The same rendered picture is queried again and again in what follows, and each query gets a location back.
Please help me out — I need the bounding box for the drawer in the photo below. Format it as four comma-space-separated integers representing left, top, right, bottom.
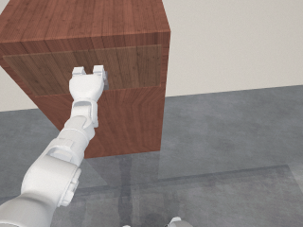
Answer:
2, 44, 162, 96

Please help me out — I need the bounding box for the robot left forearm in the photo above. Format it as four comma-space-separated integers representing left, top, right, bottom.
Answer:
21, 97, 98, 194

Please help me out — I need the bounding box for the right robot shin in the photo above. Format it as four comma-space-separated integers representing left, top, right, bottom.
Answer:
169, 217, 181, 224

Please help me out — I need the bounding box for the cabinet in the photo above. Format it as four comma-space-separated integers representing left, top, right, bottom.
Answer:
0, 0, 171, 159

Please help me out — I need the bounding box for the handle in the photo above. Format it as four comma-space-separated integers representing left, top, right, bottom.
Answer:
103, 71, 109, 91

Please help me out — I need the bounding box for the left robot hand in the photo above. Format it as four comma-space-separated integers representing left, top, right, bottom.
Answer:
69, 65, 106, 128

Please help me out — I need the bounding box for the left robot upper arm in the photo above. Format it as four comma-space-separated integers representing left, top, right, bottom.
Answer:
0, 154, 81, 227

